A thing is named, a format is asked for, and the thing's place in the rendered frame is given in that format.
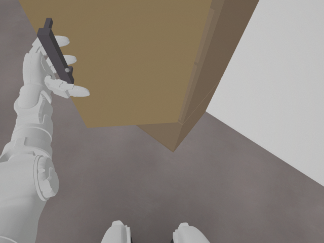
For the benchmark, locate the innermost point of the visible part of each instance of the robot left thigh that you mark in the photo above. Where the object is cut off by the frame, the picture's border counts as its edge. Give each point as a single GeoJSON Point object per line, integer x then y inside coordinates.
{"type": "Point", "coordinates": [117, 234]}

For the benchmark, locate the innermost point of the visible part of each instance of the cupboard door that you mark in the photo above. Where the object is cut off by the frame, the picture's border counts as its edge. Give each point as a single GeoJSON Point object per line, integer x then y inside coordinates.
{"type": "Point", "coordinates": [134, 56]}

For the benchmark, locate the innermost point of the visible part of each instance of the left robot forearm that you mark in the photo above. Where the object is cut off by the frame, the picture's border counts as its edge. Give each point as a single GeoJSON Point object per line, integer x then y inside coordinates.
{"type": "Point", "coordinates": [32, 134]}

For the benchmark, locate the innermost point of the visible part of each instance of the handle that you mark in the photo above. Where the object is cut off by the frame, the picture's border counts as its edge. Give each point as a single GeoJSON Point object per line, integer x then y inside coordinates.
{"type": "Point", "coordinates": [51, 47]}

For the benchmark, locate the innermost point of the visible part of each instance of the robot right thigh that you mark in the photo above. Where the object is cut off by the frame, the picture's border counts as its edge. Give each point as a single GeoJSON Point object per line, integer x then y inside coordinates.
{"type": "Point", "coordinates": [189, 234]}

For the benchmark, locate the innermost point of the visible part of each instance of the robot thigh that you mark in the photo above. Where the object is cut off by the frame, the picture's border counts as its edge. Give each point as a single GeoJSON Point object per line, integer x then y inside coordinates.
{"type": "Point", "coordinates": [189, 234]}
{"type": "Point", "coordinates": [117, 234]}

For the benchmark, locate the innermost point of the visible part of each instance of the robot left upper arm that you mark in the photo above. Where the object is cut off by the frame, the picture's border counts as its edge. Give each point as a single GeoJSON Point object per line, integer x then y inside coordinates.
{"type": "Point", "coordinates": [25, 186]}

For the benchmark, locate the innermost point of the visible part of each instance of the robot left hand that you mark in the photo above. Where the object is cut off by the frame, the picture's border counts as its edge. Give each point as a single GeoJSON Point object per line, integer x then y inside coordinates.
{"type": "Point", "coordinates": [36, 70]}

